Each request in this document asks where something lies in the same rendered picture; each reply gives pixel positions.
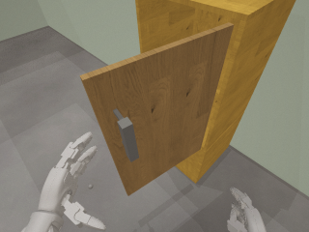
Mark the handle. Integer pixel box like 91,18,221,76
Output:
113,108,139,162

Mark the robot left forearm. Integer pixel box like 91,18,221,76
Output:
21,210,64,232

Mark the cupboard door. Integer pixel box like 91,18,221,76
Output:
80,22,234,196

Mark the right robot hand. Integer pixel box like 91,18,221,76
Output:
227,187,267,232

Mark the left robot hand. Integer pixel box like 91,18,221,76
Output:
38,131,106,231

